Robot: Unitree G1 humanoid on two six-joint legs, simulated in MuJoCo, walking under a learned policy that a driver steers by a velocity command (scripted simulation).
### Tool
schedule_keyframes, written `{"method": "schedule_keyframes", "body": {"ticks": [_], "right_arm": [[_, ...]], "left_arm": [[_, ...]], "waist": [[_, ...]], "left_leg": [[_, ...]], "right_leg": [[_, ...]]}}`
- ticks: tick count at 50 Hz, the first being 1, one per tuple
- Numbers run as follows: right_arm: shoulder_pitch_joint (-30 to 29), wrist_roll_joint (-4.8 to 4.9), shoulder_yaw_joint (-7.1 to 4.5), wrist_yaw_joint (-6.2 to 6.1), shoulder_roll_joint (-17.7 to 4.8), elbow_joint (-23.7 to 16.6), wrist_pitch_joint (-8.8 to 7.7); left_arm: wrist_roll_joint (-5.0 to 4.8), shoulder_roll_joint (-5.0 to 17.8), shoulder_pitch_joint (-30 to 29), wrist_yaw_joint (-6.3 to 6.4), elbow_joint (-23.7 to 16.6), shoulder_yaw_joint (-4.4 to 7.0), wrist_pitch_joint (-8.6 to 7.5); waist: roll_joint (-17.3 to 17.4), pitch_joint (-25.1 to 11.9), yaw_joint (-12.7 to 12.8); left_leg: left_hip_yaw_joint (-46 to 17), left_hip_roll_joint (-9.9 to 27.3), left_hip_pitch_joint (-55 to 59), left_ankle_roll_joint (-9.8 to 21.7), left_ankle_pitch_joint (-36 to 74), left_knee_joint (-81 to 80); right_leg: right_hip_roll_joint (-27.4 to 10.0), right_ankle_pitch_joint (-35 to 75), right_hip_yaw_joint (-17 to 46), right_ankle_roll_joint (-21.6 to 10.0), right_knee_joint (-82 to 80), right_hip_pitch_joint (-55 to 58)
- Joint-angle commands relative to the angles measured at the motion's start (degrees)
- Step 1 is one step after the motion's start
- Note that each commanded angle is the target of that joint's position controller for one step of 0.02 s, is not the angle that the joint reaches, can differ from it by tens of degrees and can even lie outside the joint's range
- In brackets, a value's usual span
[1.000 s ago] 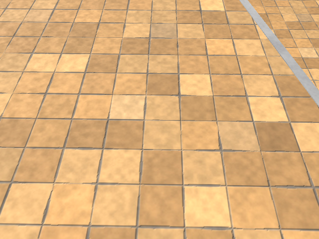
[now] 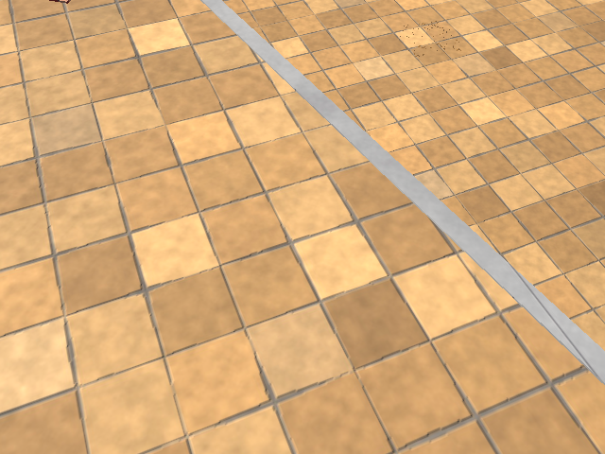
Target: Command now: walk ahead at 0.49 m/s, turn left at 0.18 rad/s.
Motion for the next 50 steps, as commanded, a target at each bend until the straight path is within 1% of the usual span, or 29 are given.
{"method": "schedule_keyframes", "body": {"ticks": [1, 4, 5, 7, 10, 12, 14, 15, 16, 17, 18, 19, 21, 23, 26, 31, 35, 36, 38, 39, 40, 41, 42, 43, 44, 45, 46, 47, 50], "right_arm": [[0.19, 0.06, -0.82, -0.34, -4.96, -3.41, -0.45], [2.26, 1.01, -1.79, -1.51, -8.29, -3.27, 0.07], [2.65, 1.17, -2.0, -1.81, -8.86, -3.39, 0.36], [4.42, 1.39, -2.24, -2.11, -9.56, -3.37, 0.93], [7.2, 1.81, -2.16, -2.33, -9.01, -3.18, 1.76], [6.97, 1.77, -2.16, -2.56, -8.64, -3.61, 2.25], [5.72, 1.32, -1.33, -2.69, -5.62, -4.64, 2.48], [5.24, 0.61, 0.04, -2.54, -1.26, -5.96, 2.27], [10.71, 1.92, 0.79, -2.57, 1.07, -8.56, 1.33], [10.98, 2.88, -0.36, -2.68, -4.6, -7.81, 1.39], [7.1, 2.55, -1.17, -2.62, -7.11, -7.8, 1.85], [5.71, 1.97, -1.35, -2.58, -6.52, -7.59, 2.33], [4.09, 1.44, -1.7, -2.12, -5.07, -8.29, 3.11], [3.27, 1.39, -1.49, -1.56, -3.22, -9.22, 3.78], [0.07, 1.25, -1.4, -1.28, -2.41, -11.37, 4.14], [-8.83, 1.0, -0.72, 0.31, -1.19, -14.79, 3.8], [-15.15, 1.42, -0.52, 1.72, -1.23, -18.25, 3.78], [-15.83, 1.47, -0.64, 2.04, -1.55, -18.95, 3.79], [-14.26, 1.23, -1.43, 2.28, -3.1, -19.55, 4.04], [-10.66, 1.11, -2.29, 2.14, -4.67, -19.05, 4.28], [-2.55, 1.04, -3.63, 1.7, -6.57, -17.09, 4.33], [7.13, 0.96, -5.25, 0.47, -9.56, -14.45, 4.6], [9.27, 0.69, -5.9, -0.52, -15.95, -13.35, 4.31], [12.63, 0.31, -4.81, -0.56, -13.04, -14.14, 3.75], [10.13, -0.29, -3.83, -0.13, -10.03, -13.1, 3.18], [6.05, 0.09, -3.33, -0.05, -8.63, -12.87, 2.79], [1.93, 0.0, -2.7, 0.04, -6.52, -12.8, 2.39], [-0.55, -0.35, -2.12, 0.18, -4.46, -12.87, 1.87], [-1.5, -0.58, -2.43, 0.3, -4.48, -10.81, 0.04]], "left_arm": [[0.84, 3.37, 0.88, 0.26, -4.9, 0.91, -1.29], [1.22, 1.51, -5.44, 0.21, -7.26, -0.26, -1.16], [0.94, 1.47, -7.66, 0.02, -7.7, -0.45, -1.22], [0.3, 2.52, -11.29, -0.32, -8.41, -0.35, -1.44], [-0.29, 4.42, -14.58, -0.56, -9.83, 0.25, -1.83], [-0.38, 5.78, -13.58, -0.53, -9.95, 1.01, -2.17], [-0.06, 7.63, -5.47, -0.06, -8.13, 2.25, -2.41], [0.62, 11.2, 3.83, 0.44, -6.89, 3.28, -2.38], [1.49, 16.03, 7.1, 0.07, -5.97, 4.33, -1.47], [0.93, 11.98, 5.89, -0.32, -5.89, 3.82, -1.59], [0.36, 7.87, 3.82, -0.41, -6.24, 2.8, -1.72], [0.45, 6.1, 0.48, -0.65, -6.57, 2.16, -1.68], [0.92, 4.47, -3.46, -0.95, -6.2, 1.7, -1.52], [0.94, 4.97, -3.05, -1.08, -5.18, 2.09, -1.99], [0.86, 6.64, -1.14, -0.8, -3.32, 2.8, -2.14], [0.53, 9.09, 0.58, -0.09, -1.45, 3.24, -1.18], [-0.34, 10.77, 3.82, 0.02, 0.47, 3.56, -0.02], [-0.55, 11.2, 4.03, 0.05, 0.72, 3.66, 0.4], [-0.77, 13.05, 3.44, 0.37, 0.59, 4.11, 1.1], [-0.88, 14.1, 3.29, 0.65, 0.47, 4.4, 1.51], [-1.17, 13.88, 3.52, 0.8, 0.79, 4.16, 1.82], [-0.78, 12.37, 4.26, 0.9, 0.65, 3.28, 1.49], [1.51, 3.63, 9.94, -0.24, -1.71, 0.39, 0.39], [-0.71, 7.02, 8.48, -1.11, -0.99, 0.58, -1.65], [-3.18, 10.82, 1.41, -1.35, -2.75, 1.93, -2.07], [-3.05, 9.81, -1.32, -1.09, -3.73, 1.51, -2.1], [-1.79, 9.09, -2.05, -0.6, -3.03, 1.57, -1.66], [-1.25, 9.2, -0.09, -0.5, -2.28, 1.97, -0.7], [-1.32, 6.34, 3.62, -0.36, -0.6, 1.87, 1.91]], "waist": [[5.33, -4.86, 2.11], [5.34, -2.31, 0.88], [5.5, -1.91, 0.22], [6.4, -1.7, -1.23], [6.82, -1.69, -1.88], [7.08, -1.91, -0.18], [6.82, -4.51, 4.38], [-0.77, -10.89, 8.13], [-17.93, -14.28, 5.15], [-14.46, -10.65, 5.02], [-8.25, -5.21, 5.43], [-4.42, -3.25, 4.15], [-4.46, -1.06, 1.92], [-4.46, -1.37, 1.58], [-2.33, -0.86, 1.99], [-1.9, 1.16, 4.72], [-1.68, 3.67, 6.26], [-1.88, 3.7, 5.97], [-3.82, 1.11, 3.78], [-5.05, -1.72, 1.36], [-4.12, -6.27, -3.46], [-1.03, -11.21, -8.2], [15.11, -17.06, -2.83], [11.75, -28.14, -5.78], [6.81, -19.5, -6.84], [4.69, -12.45, -4.44], [2.34, -8.62, -1.97], [3.74, -6.99, 0.42], [3.99, -4.74, 2.92]], "left_leg": [[-20.02, 13.82, 10.28, 12.53, 6.87, -12.74], [-16.95, 13.52, 4.09, 13.04, 4.73, -14.98], [-15.93, 12.68, 2.55, 12.23, 2.88, -15.01], [-15.41, 11.95, 1.43, 10.87, 1.71, -14.23], [-18.35, 12.47, 3.12, 9.12, -2.65, -11.13], [-20.74, 12.25, 3.59, 7.41, -6.53, -7.64], [-19.67, 8.55, 0.09, 4.47, -7.82, 1.54], [-13.51, 4.03, -6.81, 1.78, -14.12, 19.27], [-6.76, -0.81, -22.96, 0.3, -27.46, 34.51], [-7.96, 3.91, -29.49, -0.13, -24.46, 44.12], [-8.35, 5.75, -30.67, -0.14, -18.92, 47.12], [-7.68, 7.21, -28.26, -0.66, -14.28, 46.67], [-6.93, 9.72, -24.55, -1.27, -9.17, 43.36], [-5.31, 10.13, -23.02, -1.93, -5.48, 42.75], [-5.59, 10.27, -25.55, -2.92, -0.5, 37.15], [-1.43, 9.81, -23.15, -2.25, 10.2, 21.41], [1.96, 9.15, -23.24, -0.28, 6.68, 15.08], [3.03, 8.56, -22.45, 0.59, 4.26, 13.95], [6.49, 5.22, -15.7, 2.85, -1.56, 12.81], [8.07, 2.81, -9.85, 4.22, -4.37, 12.7], [8.11, 0.44, 2.87, 6.36, -1.88, 8.78], [2.08, 2.87, 21.14, 8.73, 1.6, 6.78], [-26.96, 20.76, 43.14, 16.89, -0.18, 5.25], [-45.95, 28.33, 45.31, 21.49, -5.77, -4.24], [-35.18, 26.02, 38.95, 17.65, -1.43, -5.23], [-25.47, 23.53, 29.03, 15.03, 3.72, -5.61], [-19.42, 20.84, 20.97, 12.95, 7.77, -6.78], [-14.89, 18.76, 15.79, 11.89, 10.38, -8.63], [-7.57, 17.51, 9.27, 11.3, 13.95, -13.76]], "right_leg": [[-4.68, 1.63, 1.06, 0.56, -6.73, -9.11], [-3.71, 5.27, -1.22, 2.78, -20.77, -6.29], [-3.03, 9.35, -1.45, 3.16, -25.21, -4.34], [-1.17, 16.8, -1.75, 3.98, -31.32, -1.01], [0.17, 19.21, -0.62, 4.21, -37.18, 2.67], [0.3, 17.55, -0.49, 3.39, -40.4, 7.24], [-2.3, 13.77, 0.3, 1.14, -43.37, 18.45], [-12.97, 7.65, 10.57, -2.47, -45.52, 30.69], [-24.81, -4.52, 34.41, -10.43, -52.09, 40.46], [-25.6, -14.26, 40.67, -11.66, -54.02, 37.05], [-23.05, -10.49, 32.03, -9.84, -54.01, 32.28], [-19.6, -2.0, 23.58, -8.04, -54.76, 27.42], [-15.32, 9.73, 12.6, -6.3, -57.11, 21.1], [-13.73, 18.35, 6.04, -6.52, -58.48, 19.25], [-14.22, 26.06, 0.56, -7.5, -59.26, 20.48], [-14.0, 26.2, -7.39, -6.13, -59.52, 21.93], [-16.05, 27.77, -10.35, -5.13, -57.74, 26.97], [-16.46, 31.02, -11.25, -4.65, -56.35, 28.29], [-16.42, 49.12, -13.68, -3.56, -50.12, 29.36], [-16.13, 59.05, -14.69, -3.08, -43.85, 29.43], [-15.07, 62.39, -15.48, -2.32, -33.65, 25.66], [-13.2, 51.89, -15.47, -0.63, -20.0, 13.52], [-4.07, -4.92, -14.16, 2.55, 2.41, -12.51], [-0.54, -14.48, -0.45, 2.14, 12.68, -17.29], [-3.31, -9.52, 1.14, 1.5, 13.4, -21.29], [-5.86, -4.32, 0.32, 1.09, 8.94, -20.27], [-7.87, -0.76, 0.19, 1.43, 4.87, -17.41], [-9.22, 1.95, 0.91, 1.57, 2.44, -13.73], [-9.13, 6.7, 1.64, 2.57, -0.69, -9.99]]}}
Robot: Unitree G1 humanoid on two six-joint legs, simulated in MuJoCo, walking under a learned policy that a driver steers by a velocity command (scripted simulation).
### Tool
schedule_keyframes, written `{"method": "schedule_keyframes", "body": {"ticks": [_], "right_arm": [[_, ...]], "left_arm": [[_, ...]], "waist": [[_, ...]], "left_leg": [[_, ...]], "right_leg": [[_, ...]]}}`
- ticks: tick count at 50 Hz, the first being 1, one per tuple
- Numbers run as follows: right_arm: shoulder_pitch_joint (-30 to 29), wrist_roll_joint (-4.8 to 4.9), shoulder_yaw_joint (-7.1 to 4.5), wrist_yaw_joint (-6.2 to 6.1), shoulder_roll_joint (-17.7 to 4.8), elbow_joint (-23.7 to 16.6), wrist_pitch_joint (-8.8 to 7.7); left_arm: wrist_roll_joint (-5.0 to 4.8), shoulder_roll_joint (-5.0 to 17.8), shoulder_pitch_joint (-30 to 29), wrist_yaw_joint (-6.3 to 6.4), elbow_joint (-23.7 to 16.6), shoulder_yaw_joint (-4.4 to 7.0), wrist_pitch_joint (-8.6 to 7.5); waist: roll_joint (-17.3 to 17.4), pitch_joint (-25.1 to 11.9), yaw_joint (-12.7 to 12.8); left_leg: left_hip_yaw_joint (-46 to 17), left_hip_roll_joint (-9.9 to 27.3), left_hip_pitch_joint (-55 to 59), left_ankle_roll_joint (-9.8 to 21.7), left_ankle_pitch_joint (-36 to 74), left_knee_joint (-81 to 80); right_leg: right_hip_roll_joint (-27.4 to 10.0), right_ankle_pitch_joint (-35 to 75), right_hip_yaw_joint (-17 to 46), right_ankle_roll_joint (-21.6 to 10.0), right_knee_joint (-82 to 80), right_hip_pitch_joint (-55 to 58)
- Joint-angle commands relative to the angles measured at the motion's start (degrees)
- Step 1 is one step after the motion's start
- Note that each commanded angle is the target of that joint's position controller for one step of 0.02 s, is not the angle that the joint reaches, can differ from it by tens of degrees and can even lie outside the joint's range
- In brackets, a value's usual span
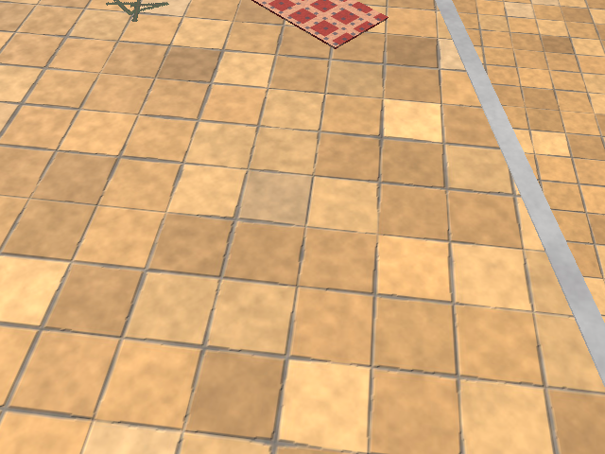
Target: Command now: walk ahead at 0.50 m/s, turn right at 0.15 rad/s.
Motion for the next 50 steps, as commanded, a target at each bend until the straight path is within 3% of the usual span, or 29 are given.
{"method": "schedule_keyframes", "body": {"ticks": [1, 4, 8, 14, 17, 18, 19, 20, 21, 22, 23, 24, 25, 26, 27, 30, 33, 35, 39, 41, 42, 43, 44, 45, 46, 47, 48, 49, 50], "right_arm": [[-0.49, -0.5, -1.99, -0.32, -6.39, -1.69, -2.56], [1.36, -0.83, -2.11, -1.32, -6.5, 0.32, -2.63], [1.92, -0.48, -2.06, -2.23, -7.37, 1.76, -2.4], [6.49, 0.39, -2.62, -3.14, -9.18, 5.07, -0.22], [4.68, 0.68, -3.06, -3.92, -11.44, 4.64, 1.04], [4.12, 0.76, -3.24, -4.27, -12.32, 4.4, 1.43], [3.16, 0.92, -3.3, -4.52, -12.96, 4.2, 1.72], [2.15, 1.12, -2.93, -4.73, -12.6, 3.53, 1.38], [7.51, -1.15, -0.41, -3.81, -4.15, 1.13, 0.04], [6.25, 0.13, 0.21, -2.6, -5.3, -0.23, -2.46], [-0.18, 2.22, -0.88, -1.78, -9.17, -1.73, -3.96], [-2.52, 2.38, -0.51, -1.71, -8.8, -2.73, -4.55], [-2.9, 1.41, -0.58, -2.09, -8.05, -2.18, -4.45], [-2.31, 0.43, -1.12, -2.34, -8.83, -1.96, -3.8], [-1.35, 0.07, -1.34, -2.31, -8.7, -2.02, -2.97], [-1.7, -0.52, -1.04, -2.86, -6.68, -2.32, -1.38], [-8.6, -0.6, -0.19, -2.95, -4.64, -4.02, -1.11], [-12.14, -0.14, 0.0, -2.71, -3.89, -4.79, -1.19], [-13.88, -0.18, -0.31, -1.39, -5.32, -5.04, -2.26], [-11.94, -0.23, -0.91, -0.91, -6.49, -4.71, -2.6], [-8.62, -0.36, -1.27, -0.82, -6.81, -3.61, -2.73], [-4.61, -0.85, -1.72, -0.94, -8.08, -2.55, -2.87], [-0.45, -1.8, -2.29, -0.99, -11.6, -2.55, -2.92], [2.68, -1.88, -1.81, -0.95, -10.35, -1.05, -1.95], [3.61, 0.14, -1.06, -0.64, -7.59, -0.44, -0.95], [-0.02, 1.12, -0.85, -0.56, -7.16, -1.61, -0.08], [-2.48, 1.08, -0.92, -0.67, -7.6, -2.62, 0.79], [-3.84, 1.03, -1.35, -1.01, -9.11, -3.21, 1.49], [-4.63, 0.68, -1.71, -1.4, -9.95, -3.55, 2.05]], "left_arm": [[0.06, 3.78, 4.21, 0.41, -1.62, 1.41, 1.33], [0.22, 3.16, 0.27, 0.48, -2.73, 1.56, 1.36], [0.53, 1.8, -5.34, -0.71, -4.22, 1.08, 0.76], [0.67, 0.35, -14.13, -3.14, -9.67, 0.14, 0.58], [0.52, 1.96, -12.05, -4.01, -11.4, 0.96, 0.93], [0.52, 3.4, -8.28, -3.98, -11.07, 1.74, 1.19], [0.42, 5.98, -1.02, -3.64, -9.78, 3.1, 1.32], [0.6, 9.74, 8.42, -2.65, -7.8, 4.97, 1.61], [0.65, 15.93, 11.13, -1.55, -7.22, 6.16, 1.72], [0.95, 14.1, 11.87, -1.95, -8.78, 5.28, 0.85], [1.39, 10.33, 10.53, -2.06, -8.59, 4.37, 0.57], [0.92, 8.1, 6.81, -2.03, -9.05, 3.76, 0.4], [0.62, 6.09, 2.6, -1.99, -9.84, 3.12, 0.34], [1.05, 4.36, 0.05, -1.76, -10.85, 2.51, 0.3], [1.44, 4.39, -0.96, -1.54, -11.57, 2.43, 0.32], [1.4, 6.78, -0.74, -0.5, -11.34, 3.13, 0.24], [0.84, 7.64, 1.13, 0.35, -10.51, 3.47, 0.9], [0.4, 8.06, 2.64, 0.38, -10.21, 3.69, 1.29], [0.56, 6.07, 5.65, 0.68, -8.21, 2.94, 1.72], [1.16, 6.12, 4.36, 0.75, -8.11, 2.88, 1.81], [1.17, 5.82, 2.26, 0.81, -8.62, 2.75, 1.84], [1.51, 4.95, 1.68, 0.81, -9.13, 2.51, 1.64], [2.7, 2.74, 4.89, 0.82, -10.16, 1.72, 1.18], [2.24, 1.85, 12.68, 0.7, -7.99, 1.11, 1.08], [1.77, 5.39, 12.01, 0.37, -7.86, 1.54, 1.57], [1.19, 6.84, 6.25, 0.45, -9.25, 2.1, 2.38], [1.29, 6.83, 1.33, 0.77, -10.45, 2.2, 3.18], [1.74, 6.68, -0.75, 1.09, -11.26, 2.44, 3.91], [1.87, 5.93, -1.18, 1.46, -11.7, 2.53, 4.49]], "waist": [[4.24, -3.54, 1.14], [4.56, -1.18, -0.14], [4.59, 0.64, -2.37], [3.87, 3.65, -5.57], [6.82, -0.19, -2.63], [8.18, -2.96, -0.24], [8.1, -6.89, 4.02], [5.09, -11.64, 9.26], [-10.26, -16.85, 4.58], [-9.6, -26.71, 5.23], [-3.87, -20.46, 7.32], [0.03, -13.28, 5.13], [3.6, -8.68, 2.08], [2.92, -6.69, 0.24], [1.73, -5.75, -1.16], [0.78, -4.01, -1.86], [-1.48, -2.62, 0.56], [-3.02, -3.45, 2.34], [-3.82, -4.68, 4.18], [-5.2, -5.25, 2.77], [-4.91, -6.28, 0.53], [-3.65, -8.9, -1.14], [3.96, -16.03, -0.7], [16.03, -23.09, -0.21], [14.78, -23.59, -0.77], [10.48, -17.0, -1.44], [6.73, -12.37, -1.88], [4.57, -8.95, -1.46], [5.19, -7.58, -0.5]], "left_leg": [[-11.05, 16.85, 4.98, 8.61, 18.75, -15.01], [-5.7, 15.84, 7.35, 6.68, 20.44, -16.17], [-0.47, 15.26, 10.47, 3.98, 18.81, -17.48], [2.59, 19.72, 23.0, 3.53, 26.32, -13.22], [5.35, 19.83, 24.23, 1.81, 49.65, -4.49], [6.0, 19.57, 23.83, 1.2, 58.2, 1.61], [6.72, 18.45, 20.64, 0.13, 60.0, 11.6], [7.21, 15.84, 10.39, -2.08, 48.93, 26.5], [5.42, 6.47, -14.27, -5.51, -4.2, 48.13], [-8.36, -0.47, -26.34, -5.89, -23.93, 60.27], [-12.23, 3.8, -31.73, -4.26, -18.8, 59.74], [-11.35, 6.33, -31.28, -3.37, -13.68, 54.18], [-10.36, 8.46, -28.28, -3.65, -10.96, 48.52], [-10.26, 9.82, -24.34, -4.23, -9.11, 44.9], [-10.02, 10.19, -21.56, -4.95, -7.97, 42.94], [-7.8, 9.85, -19.31, -7.99, -3.31, 34.46], [-6.59, 7.65, -16.67, -9.31, 7.61, 20.35], [-6.54, 5.61, -14.49, -9.21, 12.89, 13.71], [-6.35, 4.74, -13.94, -6.34, 16.87, 6.6], [-5.99, 4.43, -11.69, -3.84, 13.93, 4.32], [-4.9, 3.6, -7.16, -2.48, 15.68, 1.22], [-5.62, 4.68, 0.26, -0.91, 25.1, -0.07], [-15.42, 13.33, 15.39, 4.27, 46.65, 4.51], [-30.17, 24.5, 28.85, 14.78, 54.86, 4.32], [-36.86, 24.87, 27.68, 15.64, 41.57, 0.98], [-35.13, 22.19, 22.57, 13.11, 29.07, -1.05], [-32.62, 20.09, 16.9, 11.14, 22.11, -2.86], [-31.12, 19.23, 10.87, 10.14, 17.38, -4.69], [-29.42, 17.22, 6.17, 8.92, 14.22, -6.22]], "right_leg": [[-2.23, 6.35, 3.94, 0.74, -1.99, -4.69], [-0.57, 15.05, 5.87, 1.32, -9.33, -10.02], [0.93, 25.56, 2.98, 0.54, -22.31, -9.91], [1.89, 18.85, -2.38, -1.82, -31.0, -15.64], [6.26, 10.33, -7.87, -4.75, -31.9, -6.9], [8.52, 7.54, -9.35, -6.13, -31.52, -1.06], [10.54, 8.21, -9.45, -8.03, -33.74, 9.36], [9.3, 12.01, -4.27, -10.79, -38.15, 25.93], [-5.94, 13.71, 22.06, -19.24, -38.19, 47.46], [-13.69, 7.51, 47.65, -27.27, -48.18, 56.86], [-11.43, 7.36, 39.1, -22.89, -49.88, 53.27], [-8.82, 10.45, 30.57, -20.16, -50.16, 44.17], [-6.32, 15.98, 24.61, -18.16, -50.83, 35.24], [-4.41, 20.45, 20.89, -17.42, -52.22, 29.14], [-3.21, 22.11, 19.42, -17.22, -53.65, 25.0], [-0.55, 28.81, 13.98, -16.72, -55.15, 17.82], [2.95, 25.72, 10.08, -13.86, -54.19, 14.12], [2.94, 24.5, 11.16, -12.46, -52.1, 15.2], [-0.31, 30.91, 12.48, -10.41, -45.79, 23.41], [-1.42, 33.89, 13.54, -9.14, -42.19, 26.25], [-0.18, 37.25, 12.53, -7.91, -38.79, 26.61], [2.74, 38.6, 10.48, -5.97, -33.08, 25.6], [7.05, 25.23, 8.11, -2.88, -20.57, 17.74], [11.65, -11.23, 4.73, 2.34, -3.46, 5.27], [10.2, -20.87, 6.13, 3.51, 0.09, 1.16], [8.35, -18.54, 6.02, 4.34, 2.64, -2.26], [7.81, -16.52, 4.46, 4.48, 2.65, -4.3], [7.05, -14.51, 3.73, 4.24, 0.39, -4.36], [6.4, -12.79, 3.44, 3.89, -3.2, -1.93]]}}
Over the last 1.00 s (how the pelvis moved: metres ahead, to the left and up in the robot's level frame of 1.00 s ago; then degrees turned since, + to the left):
0.48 0.12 0.00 27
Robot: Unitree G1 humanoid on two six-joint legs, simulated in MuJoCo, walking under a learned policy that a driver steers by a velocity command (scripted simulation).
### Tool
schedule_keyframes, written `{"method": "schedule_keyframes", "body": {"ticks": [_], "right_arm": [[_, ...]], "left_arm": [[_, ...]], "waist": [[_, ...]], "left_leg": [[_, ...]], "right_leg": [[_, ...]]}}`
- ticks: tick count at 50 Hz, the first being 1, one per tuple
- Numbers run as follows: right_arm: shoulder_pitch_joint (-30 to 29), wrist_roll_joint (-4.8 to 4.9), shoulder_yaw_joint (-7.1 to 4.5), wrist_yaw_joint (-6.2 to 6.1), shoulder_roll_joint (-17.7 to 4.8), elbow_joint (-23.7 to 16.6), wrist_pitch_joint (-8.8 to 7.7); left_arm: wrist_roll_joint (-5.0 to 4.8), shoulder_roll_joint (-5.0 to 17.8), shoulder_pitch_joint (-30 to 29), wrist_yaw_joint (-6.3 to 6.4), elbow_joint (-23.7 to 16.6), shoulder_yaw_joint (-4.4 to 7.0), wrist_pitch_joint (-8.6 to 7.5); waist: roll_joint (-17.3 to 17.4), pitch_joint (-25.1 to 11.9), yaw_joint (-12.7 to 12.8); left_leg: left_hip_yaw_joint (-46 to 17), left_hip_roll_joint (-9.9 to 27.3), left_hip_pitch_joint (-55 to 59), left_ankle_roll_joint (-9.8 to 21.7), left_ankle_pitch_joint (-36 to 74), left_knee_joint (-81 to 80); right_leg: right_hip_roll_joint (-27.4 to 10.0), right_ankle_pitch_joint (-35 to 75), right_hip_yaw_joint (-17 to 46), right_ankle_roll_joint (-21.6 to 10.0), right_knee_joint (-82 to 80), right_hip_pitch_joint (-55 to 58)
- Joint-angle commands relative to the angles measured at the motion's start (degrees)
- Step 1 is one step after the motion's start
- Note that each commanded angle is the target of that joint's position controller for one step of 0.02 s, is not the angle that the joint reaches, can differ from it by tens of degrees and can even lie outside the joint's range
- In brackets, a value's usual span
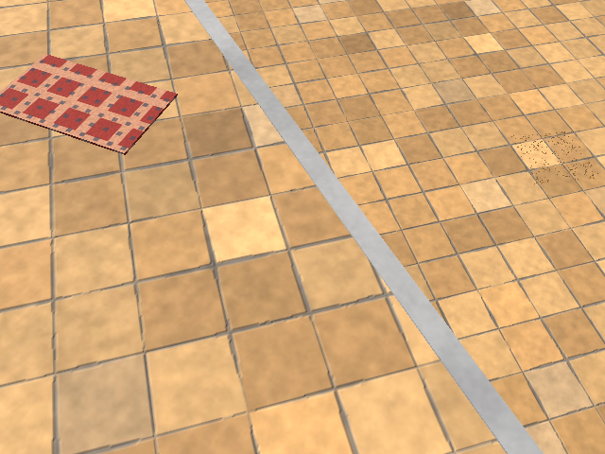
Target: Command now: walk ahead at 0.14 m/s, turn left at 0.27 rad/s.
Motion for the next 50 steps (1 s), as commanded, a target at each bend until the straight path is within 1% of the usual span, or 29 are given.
{"method": "schedule_keyframes", "body": {"ticks": [1, 3, 6, 11, 14, 15, 16, 17, 18, 19, 20, 21, 24, 27, 29, 30, 34, 36, 37, 38, 39, 40, 41, 42, 43, 45, 48, 49, 50], "right_arm": [[0.4, -0.06, -3.21, -0.92, -10.72, -4.32, 1.53], [0.36, -0.4, -3.64, -1.56, -10.76, -4.75, 2.32], [0.6, 0.41, -4.25, -2.49, -11.04, -5.21, 3.31], [1.38, 0.61, -4.74, -2.81, -11.24, -5.82, 4.79], [0.44, 1.52, -4.73, -3.02, -10.98, -6.33, 5.54], [1.59, 1.72, -4.35, -3.2, -9.63, -6.34, 5.59], [3.0, 1.66, -3.69, -3.16, -6.9, -6.96, 5.44], [2.3, 1.67, -4.66, -3.18, -9.29, -8.44, 4.55], [3.94, 0.84, -6.01, -3.1, -13.25, -7.02, 4.37], [6.0, 1.17, -6.55, -3.08, -13.88, -5.28, 4.94], [6.83, 0.75, -6.32, -3.44, -12.51, -4.03, 5.81], [7.27, 0.72, -6.06, -3.42, -11.41, -3.96, 6.41], [3.58, 1.71, -4.9, -2.93, -8.69, -6.06, 6.47], [-0.44, 1.4, -3.91, -2.36, -7.39, -8.49, 6.3], [-0.99, 1.07, -3.4, -1.75, -6.83, -9.46, 6.38], [-0.65, 0.9, -3.41, -1.52, -7.15, -9.6, 6.35], [0.36, 1.08, -3.89, -0.75, -8.18, -10.33, 6.8], [4.35, 1.05, -4.37, -0.42, -8.06, -9.08, 6.87], [6.68, 0.87, -5.16, -0.91, -10.02, -8.42, 6.76], [8.9, 0.66, -6.92, -1.87, -17.16, -9.2, 6.37], [7.63, -1.33, -6.9, -1.67, -19.51, -10.46, 5.29], [8.23, -2.02, -6.09, -1.22, -16.4, -10.28, 4.12], [5.67, -1.55, -5.38, -1.39, -14.79, -9.63, 3.44], [2.81, -0.33, -5.07, -1.77, -13.43, -9.74, 3.41], [0.76, 0.68, -4.52, -2.15, -12.27, -9.96, 3.68], [0.32, 0.3, -4.16, -2.71, -12.08, -10.06, 4.13], [1.62, 0.17, -4.27, -3.27, -12.56, -9.6, 4.28], [1.96, 0.26, -4.38, -3.45, -12.91, -9.46, 4.38], [2.66, 0.48, -4.48, -3.6, -13.09, -9.26, 4.45]], "left_arm": [[0.17, 5.5, 0.9, 1.1, -4.93, 2.09, 0.85], [0.38, 3.81, 1.79, 1.69, -4.26, 1.78, 0.89], [0.5, 3.45, 0.2, 1.89, -4.39, 1.71, 0.94], [0.27, 3.41, -3.08, 1.03, -5.68, 1.87, 0.18], [-0.05, 3.49, -0.25, 0.34, -4.88, 2.44, -0.66], [0.36, 5.74, 1.2, 0.45, -4.71, 3.23, -0.71], [1.72, 10.61, 1.36, 0.91, -5.49, 4.25, -0.3], [3.73, 12.18, 0.05, 0.5, -5.6, 4.74, -0.3], [3.42, 8.83, -3.69, 0.72, -7.21, 3.79, -0.72], [2.37, 6.23, -7.42, 0.95, -7.86, 3.04, -0.85], [1.47, 4.94, -9.33, 1.1, -8.56, 2.53, -0.91], [0.81, 4.49, -9.54, 1.19, -8.48, 2.23, -0.87], [1.4, 4.99, -6.23, 1.72, -7.61, 2.23, -0.18], [1.3, 7.09, -3.29, 2.14, -6.53, 3.11, 0.64], [0.86, 8.51, -3.31, 1.82, -6.29, 3.63, 0.81], [1.06, 9.51, -3.89, 1.53, -6.33, 3.92, 0.92], [-0.49, 10.76, -4.22, 0.99, -5.27, 4.49, 0.8], [-1.73, 10.24, -5.21, 1.01, -4.64, 4.45, 0.65], [-1.45, 8.28, -2.03, 0.83, -3.18, 3.99, 0.39], [1.35, 4.73, -1.54, 0.48, -4.76, 2.83, 0.23], [2.11, 4.41, -6.6, 0.94, -7.66, 2.43, 0.03], [1.18, 7.48, -9.73, 1.23, -7.57, 3.24, 0.06], [0.35, 7.88, -9.88, 1.44, -7.17, 3.5, 0.31], [0.64, 7.74, -8.54, 1.95, -5.92, 3.7, 0.6], [1.05, 8.28, -7.61, 2.32, -5.58, 3.94, 0.91], [0.93, 7.41, -5.65, 1.99, -4.84, 3.82, 0.83], [0.5, 6.09, -6.31, 1.84, -4.74, 3.25, 0.68], [0.5, 5.79, -7.04, 1.82, -4.93, 3.07, 0.62], [0.45, 5.75, -7.13, 1.62, -4.9, 2.94, 0.47]], "waist": [[6.26, -7.06, 0.47], [8.91, -8.66, 0.69], [8.7, -10.85, 0.13], [9.57, -9.24, -1.23], [9.97, -8.23, 1.06], [7.72, -8.67, 1.28], [-4.46, -8.48, -0.17], [-15.28, -6.31, -0.61], [-9.28, -5.42, -1.84], [-6.12, -4.62, -3.4], [-4.46, -4.32, -3.58], [-4.67, -3.68, -3.05], [-6.22, -3.57, -0.42], [-7.47, -5.61, 2.07], [-8.34, -6.66, 2.39], [-8.6, -7.07, 2.22], [-9.86, -6.88, 1.45], [-8.75, -7.45, -1.35], [-4.35, -8.26, -1.74], [12.33, -9.58, -0.62], [19.47, -10.03, -2.41], [12.1, -11.33, -5.21], [10.02, -8.81, -3.15], [7.31, -7.67, -1.65], [8.13, -7.13, -0.67], [8.88, -8.34, 0.34], [8.56, -8.4, -0.41], [8.76, -8.21, -0.78], [8.84, -8.87, -1.17]], "left_leg": [[-21.25, 14.22, 12.42, 10.45, 6.97, -11.34], [-18.8, 12.18, 10.26, 10.46, 8.24, -11.77], [-19.27, 11.56, 8.94, 10.51, 2.49, -11.89], [-24.1, 11.11, 7.86, 9.55, -7.42, -11.58], [-25.26, 8.78, 5.9, 6.88, -8.39, -8.4], [-23.5, 6.43, 1.81, 4.21, -13.21, -4.92], [-15.04, 0.15, -7.27, 0.33, -24.1, 7.81], [-7.12, -4.04, -12.27, -2.25, -29.82, 21.68], [-8.71, -0.56, -11.12, -3.95, -26.76, 31.95], [-7.84, -0.27, -10.66, -4.9, -23.15, 35.99], [-6.77, -0.04, -11.42, -6.1, -20.26, 39.71], [-6.48, 0.3, -12.58, -7.09, -18.41, 43.33], [-2.84, 1.88, -14.07, -9.04, -15.01, 39.92], [-1.33, 4.2, -12.93, -9.94, -16.04, 30.86], [0.43, 5.24, -8.62, -9.31, -17.67, 25.73], [1.48, 5.32, -5.45, -8.83, -18.12, 23.35], [4.51, 4.37, 0.93, -5.92, -16.53, 11.79], [6.11, 2.62, 9.1, -2.6, -7.03, -1.16], [3.02, 2.79, 17.33, -0.51, 1.38, -6.45], [-15.88, 16.69, 29.09, 4.82, 23.84, -6.56], [-28.76, 27.0, 26.85, 17.28, 32.86, -6.41], [-25.76, 24.88, 25.11, 18.28, 27.16, -7.86], [-20.92, 21.24, 23.06, 14.92, 22.56, -7.7], [-18.08, 17.99, 21.76, 11.8, 18.5, -7.54], [-16.84, 16.59, 20.3, 10.52, 18.17, -7.67], [-15.94, 14.73, 18.06, 10.5, 19.01, -7.9], [-17.13, 13.76, 18.78, 10.4, 14.49, -8.03], [-18.07, 13.63, 18.84, 10.35, 12.22, -7.96], [-19.21, 13.13, 18.6, 10.36, 3.32, -8.95]], "right_leg": [[-3.2, 2.28, 0.15, 0.55, -3.52, -8.63], [-1.9, 4.47, -1.24, 0.85, -8.56, -5.14], [-1.6, 9.87, -0.52, 1.04, -13.77, -2.56], [-0.7, 11.83, 0.08, 0.27, -23.22, 0.07], [0.02, 18.75, -1.54, -1.9, -37.88, 7.96], [-4.74, 20.57, 1.49, -3.83, -41.74, 13.78], [-17.52, 21.45, 14.04, -9.54, -45.47, 18.48], [-26.33, 28.1, 25.9, -17.0, -49.14, 12.12], [-25.49, 29.48, 22.71, -17.44, -48.3, 9.99], [-21.43, 29.56, 16.13, -14.58, -47.28, 8.8], [-18.44, 29.31, 11.83, -12.75, -46.44, 9.69], [-17.82, 32.49, 9.24, -12.81, -45.94, 10.11], [-15.92, 37.25, 2.9, -14.02, -45.73, 13.81], [-18.11, 41.06, 2.01, -15.24, -44.44, 19.74], [-19.6, 42.46, 0.6, -15.7, -44.05, 19.13], [-19.84, 43.23, -0.57, -15.65, -43.98, 17.65], [-21.5, 43.06, -1.89, -14.42, -41.73, 16.87], [-20.14, 40.29, -4.94, -10.82, -36.56, 14.2], [-17.74, 33.82, -8.48, -6.64, -30.72, 8.61], [-11.37, 10.1, -14.21, -0.5, -13.66, -7.34], [-4.11, -8.43, -8.19, 2.32, -0.97, -19.07], [-5.03, -6.95, -2.34, 1.96, 5.19, -19.03], [-5.73, -1.94, -1.27, 1.23, 5.73, -19.33], [-6.19, 2.6, -0.8, 1.28, 3.67, -19.33], [-6.17, 5.82, -0.69, 1.67, 2.43, -18.4], [-4.44, 10.0, -1.34, 2.43, 2.9, -14.86], [-3.43, 12.25, -1.03, 2.89, -4.83, -14.17], [-3.22, 12.58, -0.71, 3.01, -7.81, -13.72], [-3.07, 13.33, -0.58, 2.92, -11.02, -12.66]]}}
Over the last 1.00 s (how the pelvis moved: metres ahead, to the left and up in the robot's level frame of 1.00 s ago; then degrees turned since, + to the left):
0.51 -0.10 -0.01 -22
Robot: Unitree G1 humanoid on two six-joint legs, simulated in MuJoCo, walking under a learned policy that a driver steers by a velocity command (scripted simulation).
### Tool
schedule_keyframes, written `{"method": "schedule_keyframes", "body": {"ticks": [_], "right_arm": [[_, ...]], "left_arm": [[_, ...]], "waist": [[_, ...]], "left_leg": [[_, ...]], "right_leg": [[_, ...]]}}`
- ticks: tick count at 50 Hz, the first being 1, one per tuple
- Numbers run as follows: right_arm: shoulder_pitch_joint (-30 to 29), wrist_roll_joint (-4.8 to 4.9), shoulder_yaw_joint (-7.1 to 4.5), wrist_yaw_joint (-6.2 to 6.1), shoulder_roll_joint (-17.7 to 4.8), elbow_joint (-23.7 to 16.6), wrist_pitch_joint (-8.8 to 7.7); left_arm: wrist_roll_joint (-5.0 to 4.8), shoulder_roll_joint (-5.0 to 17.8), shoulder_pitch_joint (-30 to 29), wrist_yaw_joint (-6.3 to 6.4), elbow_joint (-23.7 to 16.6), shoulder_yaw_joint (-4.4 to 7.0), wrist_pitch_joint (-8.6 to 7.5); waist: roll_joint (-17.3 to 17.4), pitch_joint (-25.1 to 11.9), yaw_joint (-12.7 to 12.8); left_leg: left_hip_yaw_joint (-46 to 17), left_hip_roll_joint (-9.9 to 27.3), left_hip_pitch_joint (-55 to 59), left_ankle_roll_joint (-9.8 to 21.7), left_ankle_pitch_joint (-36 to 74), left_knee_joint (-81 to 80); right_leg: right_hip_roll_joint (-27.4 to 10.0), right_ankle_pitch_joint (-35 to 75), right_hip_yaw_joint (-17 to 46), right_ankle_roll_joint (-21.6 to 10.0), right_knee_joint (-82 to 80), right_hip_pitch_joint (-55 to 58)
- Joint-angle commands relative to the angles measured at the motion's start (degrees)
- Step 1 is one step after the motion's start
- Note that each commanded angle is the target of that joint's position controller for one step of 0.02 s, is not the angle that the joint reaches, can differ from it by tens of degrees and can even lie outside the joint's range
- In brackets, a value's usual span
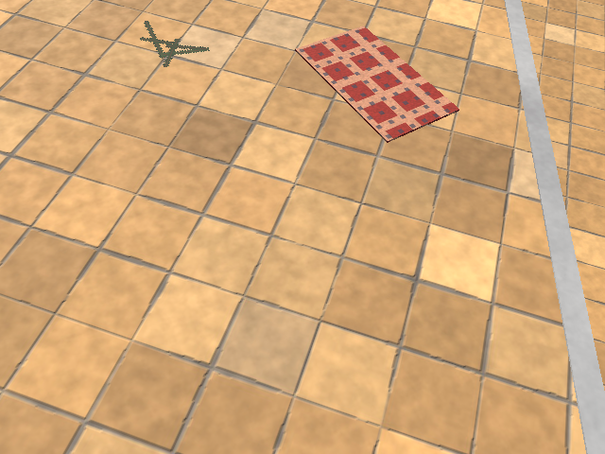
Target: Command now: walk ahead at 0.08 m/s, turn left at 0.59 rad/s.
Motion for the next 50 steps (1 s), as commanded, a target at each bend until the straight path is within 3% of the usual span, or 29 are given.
{"method": "schedule_keyframes", "body": {"ticks": [1, 2, 4, 8, 10, 12, 13, 14, 15, 16, 17, 19, 20, 22, 24, 28, 31, 32, 33, 34, 35, 36, 37, 38, 40, 43, 46, 50], "right_arm": [[-0.02, 0.38, -2.83, -0.72, -9.86, -3.64, -0.67], [-0.18, 0.31, -2.6, -0.65, -9.63, -3.53, -0.8], [0.64, -0.12, -1.97, -0.28, -8.77, -2.71, -1.31], [3.14, -0.44, -1.49, 0.67, -9.56, -0.62, -2.42], [2.42, -0.17, -1.23, 1.02, -9.49, -0.13, -2.81], [1.49, -0.3, -0.41, 1.23, -7.36, 0.02, -3.26], [-0.25, -0.68, 0.46, 1.3, -4.6, -0.65, -3.75], [-0.93, -0.79, 1.0, 1.46, -1.87, -2.57, -4.89], [-5.15, 0.34, -0.13, 1.11, -6.07, -4.67, -6.19], [-5.5, 1.04, -1.01, 1.09, -8.39, -4.43, -7.01], [-4.87, 0.53, -0.94, 1.29, -7.76, -3.58, -7.36], [-5.28, -1.31, -0.98, 1.61, -6.69, -3.05, -7.55], [-5.77, -1.61, -0.72, 1.79, -5.32, -2.86, -7.43], [-6.77, -1.22, 0.03, 1.87, -2.5, -2.37, -6.77], [-8.33, -0.76, 0.34, 1.88, -1.56, -2.18, -6.09], [-10.82, -0.11, -0.3, 2.24, -3.19, -2.32, -5.44], [-7.25, -0.12, -1.61, 2.09, -5.81, -1.39, -6.12], [-4.79, -0.75, -2.14, 1.67, -7.02, -0.95, -6.53], [0.2, -1.83, -2.88, 1.02, -10.48, -0.9, -6.72], [0.94, -2.97, -2.89, 0.63, -12.77, -0.91, -5.83], [1.29, -1.82, -2.59, 0.86, -10.06, -0.18, -4.97], [-1.09, -1.07, -1.54, 0.73, -6.13, -1.01, -4.65], [-2.78, -0.77, -1.01, 0.69, -4.38, -0.9, -4.21], [-3.99, -0.55, -0.9, 0.66, -4.38, -0.51, -3.88], [-3.8, -0.91, -1.36, 0.2, -6.15, 0.6, -4.2], [-1.36, -0.63, -1.97, -0.02, -7.07, 2.04, -5.65], [-0.8, -0.05, -2.56, 0.36, -8.52, 2.99, -6.28], [-0.24, 0.75, -2.55, 1.99, -9.65, 4.9, -6.38]], "left_arm": [[-0.34, 3.44, -2.03, -0.4, -4.2, 0.51, -1.2], [-0.66, 3.7, -1.57, -0.83, -3.94, 0.47, -1.44], [-1.03, 3.73, -1.79, -1.7, -3.89, 0.16, -2.24], [-1.74, 3.24, -2.31, -3.02, -4.12, -0.6, -4.2], [-2.08, 2.66, 0.55, -3.46, -3.09, -0.9, -5.06], [-1.81, 2.46, 5.94, -3.41, -1.0, -0.94, -5.59], [-1.65, 3.82, 10.35, -3.15, -0.08, -0.79, -5.79], [-1.27, 9.18, 14.5, -2.93, 0.71, 0.34, -5.79], [-0.69, 11.45, 17.94, -3.53, 1.16, 1.28, -5.81], [-0.56, 8.93, 16.07, -3.5, 0.45, 0.43, -6.11], [-0.5, 7.34, 14.31, -3.23, -0.35, -0.1, -6.16], [-0.95, 6.77, 12.54, -2.44, -1.22, -0.34, -5.36], [-1.02, 6.52, 12.13, -1.91, -1.28, -0.48, -4.62], [-1.09, 7.2, 11.82, -0.83, -1.3, -0.14, -3.18], [-1.46, 8.22, 12.58, 0.0, -1.15, 0.39, -1.9], [-2.09, 9.02, 12.85, 0.71, -1.61, 1.02, -0.07], [-2.27, 8.66, 8.88, 0.83, -3.35, 1.07, -0.05], [-2.14, 7.47, 7.87, 0.7, -4.05, 0.73, -0.35], [-1.06, 4.25, 8.06, 0.46, -5.45, -0.28, -0.67], [-0.33, -0.56, 17.19, 0.42, -5.44, -1.64, -0.79], [-0.93, 5.42, 22.06, 0.17, -3.75, -0.48, -0.44], [-1.74, 9.06, 18.64, 0.2, -2.86, 0.76, 0.23], [-1.95, 9.58, 15.05, 0.27, -3.12, 1.08, 0.83], [-1.69, 9.12, 12.78, 0.3, -3.88, 1.14, 1.31], [-1.49, 6.35, 11.17, -0.56, -5.15, 0.36, 1.35], [-1.17, 3.96, 7.21, -1.41, -7.16, -0.62, 0.07], [-1.22, 3.21, 4.82, -2.17, -8.17, -1.18, -0.81], [-0.92, 1.88, 3.87, -2.64, -7.76, -2.29, -1.92]], "waist": [[9.62, -8.3, -1.13], [11.03, -7.76, -1.29], [12.49, -6.41, -2.37], [10.86, -2.76, -3.62], [9.3, -1.58, -1.61], [7.36, -2.16, 1.19], [3.54, -2.63, 2.76], [-8.51, -2.78, 2.11], [-13.33, 1.07, 4.86], [-8.95, 3.83, 3.95], [-7.31, 3.44, 2.89], [-4.83, 0.67, 2.26], [-4.67, -0.87, 1.9], [-5.29, -2.75, 1.69], [-5.94, -3.64, 2.07], [-6.82, -4.19, 2.44], [-7.63, -4.93, -0.53], [-6.5, -6.59, -2.06], [-0.16, -13.54, -3.37], [15.47, -19.25, 1.45], [16.3, -20.21, 2.22], [10.53, -14.1, 1.33], [7.45, -10.57, 0.8], [7.97, -7.62, 0.76], [11.15, -4.31, 0.6], [9.0, -3.99, -1.17], [7.58, -4.24, -1.63], [7.02, -2.73, -1.38]], "left_leg": [[-16.37, 12.27, 9.46, 9.95, -1.87, -8.02], [-17.29, 12.76, 8.85, 10.0, -10.24, -9.52], [-18.43, 13.47, 7.24, 10.0, -16.15, -10.85], [-19.15, 14.76, 4.2, 10.05, -20.81, -11.59], [-17.65, 14.27, 1.07, 9.24, -22.32, -10.58], [-14.37, 11.62, -3.37, 6.99, -22.0, -6.76], [-9.89, 8.69, -7.54, 4.37, -18.92, 1.34], [2.11, 0.54, -18.32, -0.16, -15.63, 16.74], [3.55, -0.26, -29.35, -1.92, -22.53, 26.76], [0.68, 2.3, -32.57, -2.1, -20.41, 32.0], [0.56, 3.31, -32.55, -2.48, -16.02, 33.61], [1.86, 4.08, -30.48, -4.18, -10.19, 30.94], [2.89, 3.66, -26.74, -5.34, -8.21, 28.37], [4.96, 1.51, -20.63, -7.02, -4.08, 23.03], [5.4, -0.09, -15.59, -7.38, 0.35, 17.6], [3.55, -1.66, -8.61, -7.09, 4.77, 8.51], [1.96, -0.93, -1.52, -4.92, 8.17, -0.16], [1.94, 0.85, 4.59, -3.18, 14.46, -4.7], [-5.93, 10.94, 17.82, 0.92, 26.51, -3.06], [-24.17, 26.2, 31.24, 10.92, 44.86, -0.99], [-30.96, 29.94, 26.99, 14.66, 35.41, -3.45], [-23.18, 25.31, 22.3, 12.2, 21.77, -4.7], [-16.38, 20.83, 17.84, 9.3, 7.38, -6.89], [-13.6, 18.36, 13.35, 7.92, -3.11, -9.49], [-9.22, 16.06, 6.66, 7.84, -9.84, -14.49], [-7.41, 18.21, 8.32, 9.52, -11.05, -17.23], [-4.92, 20.07, 9.58, 9.92, -10.51, -18.4], [-0.4, 17.89, 3.62, 9.38, -6.78, -19.34]], "right_leg": [[0.3, 2.27, 1.19, -0.02, -8.32, -1.75], [-0.01, 2.48, 0.57, -0.39, -10.64, -1.12], [-0.75, 1.72, -0.61, -1.41, -14.9, 1.68], [-0.79, -0.3, -2.93, -4.92, -21.38, 7.12], [0.03, 2.42, -4.15, -7.45, -27.4, 12.96], [0.32, 3.51, -3.29, -9.46, -31.79, 22.0], [-4.44, 0.46, 3.86, -11.39, -34.84, 26.79], [-13.18, -9.29, 21.02, -17.13, -41.56, 33.27], [-21.01, -15.33, 38.49, -23.91, -48.03, 33.9], [-21.0, -10.93, 37.98, -23.88, -47.64, 33.43], [-18.02, -1.43, 32.1, -21.95, -46.32, 34.11], [-13.84, 22.64, 22.38, -19.1, -43.68, 35.47], [-11.87, 32.41, 18.25, -18.09, -42.88, 33.88], [-8.66, 42.57, 12.76, -16.8, -40.87, 30.42], [-7.05, 43.26, 10.98, -15.51, -39.26, 26.97], [-7.4, 36.83, 15.01, -13.86, -36.61, 23.74], [-6.7, 31.86, 19.66, -11.79, -32.37, 23.99], [-4.2, 31.53, 18.87, -10.02, -27.96, 22.72], [-0.57, 20.75, 15.85, -7.7, -16.14, 17.06], [8.45, -20.62, 9.63, -4.3, -0.98, 2.51], [4.4, -22.21, 8.27, -2.35, 8.99, -0.06], [1.52, -16.68, 6.83, -1.3, 12.52, -2.65], [-0.38, -11.79, 4.76, -1.0, 11.39, -3.92], [-1.73, -8.47, 3.41, -0.91, 10.18, -4.37], [-2.61, -3.93, 0.42, -1.39, 8.4, -2.08], [-4.45, -1.27, -0.04, -2.71, 2.08, -4.03], [-6.1, 2.1, -0.35, -3.73, -3.75, -4.06], [-4.72, 4.09, -2.63, -5.26, -15.68, 5.8]]}}
Over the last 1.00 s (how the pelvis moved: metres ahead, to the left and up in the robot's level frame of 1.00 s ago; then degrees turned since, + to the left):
0.02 0.01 0.02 34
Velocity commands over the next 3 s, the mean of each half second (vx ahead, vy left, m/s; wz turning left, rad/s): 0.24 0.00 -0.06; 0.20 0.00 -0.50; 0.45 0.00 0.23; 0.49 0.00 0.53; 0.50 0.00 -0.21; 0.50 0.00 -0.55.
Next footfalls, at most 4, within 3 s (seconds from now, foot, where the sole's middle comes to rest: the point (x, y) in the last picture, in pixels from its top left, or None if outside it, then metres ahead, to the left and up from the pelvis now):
0.26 right None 0.07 -0.14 -0.78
0.66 left None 0.31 0.05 -0.78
1.12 right None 0.27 -0.23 -0.78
1.62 left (337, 368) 0.64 -0.10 -0.78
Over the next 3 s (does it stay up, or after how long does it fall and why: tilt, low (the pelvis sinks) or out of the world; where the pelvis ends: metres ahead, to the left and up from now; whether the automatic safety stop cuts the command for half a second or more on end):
stays up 1.20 -0.22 -0.01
